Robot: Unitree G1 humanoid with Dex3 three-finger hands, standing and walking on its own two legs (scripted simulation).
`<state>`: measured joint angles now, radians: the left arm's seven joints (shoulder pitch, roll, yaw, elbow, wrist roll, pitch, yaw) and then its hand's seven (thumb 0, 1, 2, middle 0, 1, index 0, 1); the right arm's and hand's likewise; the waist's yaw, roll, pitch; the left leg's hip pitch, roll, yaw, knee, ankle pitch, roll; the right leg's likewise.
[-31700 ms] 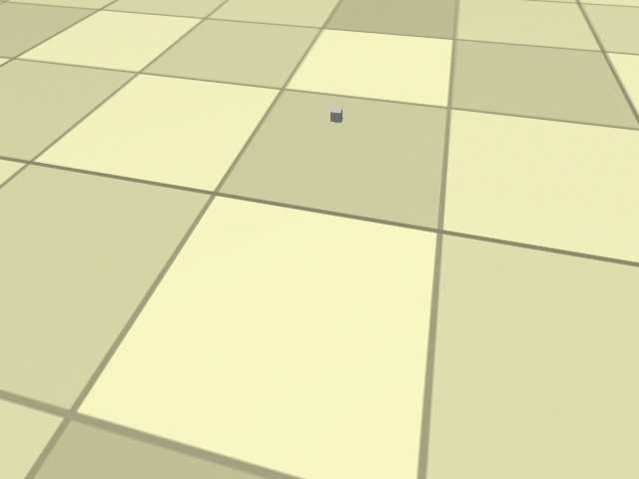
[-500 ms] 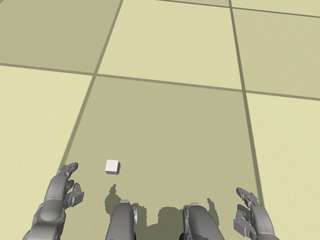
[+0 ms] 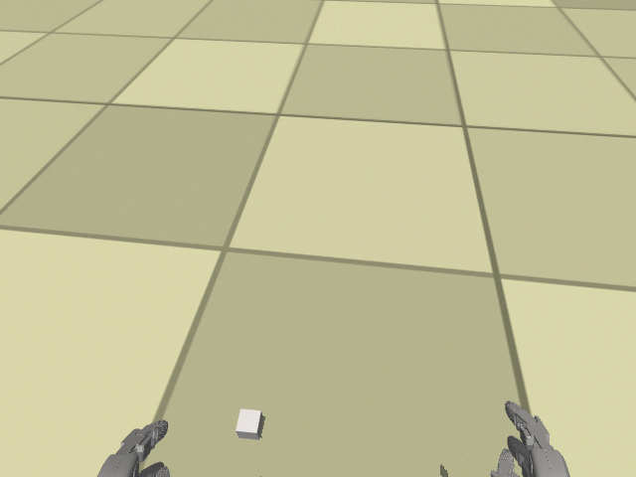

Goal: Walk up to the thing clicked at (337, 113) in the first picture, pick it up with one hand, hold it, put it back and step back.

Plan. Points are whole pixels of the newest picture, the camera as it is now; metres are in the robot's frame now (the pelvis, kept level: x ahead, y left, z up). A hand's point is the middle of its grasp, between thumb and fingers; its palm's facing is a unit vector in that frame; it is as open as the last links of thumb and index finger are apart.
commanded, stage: home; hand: left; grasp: from above
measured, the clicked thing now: (250, 424) +0.45 +0.21 -0.68
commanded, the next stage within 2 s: stand in 1.92 s
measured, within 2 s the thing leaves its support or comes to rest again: neither
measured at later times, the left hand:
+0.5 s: hand out of the picture +0.16 +0.18 -0.04, palm faces +0.05 -0.98 -0.21, open 8.0 cm
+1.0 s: hand out of the picture +0.15 +0.18 -0.05, palm faces +0.04 -0.98 -0.21, open 8.0 cm
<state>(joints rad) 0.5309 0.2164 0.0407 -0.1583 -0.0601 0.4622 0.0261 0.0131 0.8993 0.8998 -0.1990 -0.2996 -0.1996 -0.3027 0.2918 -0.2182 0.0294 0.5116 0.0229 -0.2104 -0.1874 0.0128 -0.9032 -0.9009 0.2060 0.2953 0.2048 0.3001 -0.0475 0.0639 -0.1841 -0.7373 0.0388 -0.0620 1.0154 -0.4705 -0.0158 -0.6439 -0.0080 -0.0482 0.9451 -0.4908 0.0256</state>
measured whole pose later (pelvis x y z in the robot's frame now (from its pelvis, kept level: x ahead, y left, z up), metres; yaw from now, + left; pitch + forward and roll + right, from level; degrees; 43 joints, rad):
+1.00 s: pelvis -0.01 +0.00 +0.00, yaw +0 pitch +10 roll -3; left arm 0.50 0.23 0.03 -0.14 -0.05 0.46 0.01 0.01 0.79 0.83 -0.19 -0.28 -0.19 -0.28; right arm 0.28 -0.22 0.04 0.53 0.01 -0.24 -0.18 0.01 -0.90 -0.90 0.21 0.30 0.21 0.30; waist -0.03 0.05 -0.15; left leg -0.73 0.04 -0.06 1.02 -0.46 -0.01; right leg -0.64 -0.01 -0.04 0.96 -0.49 0.03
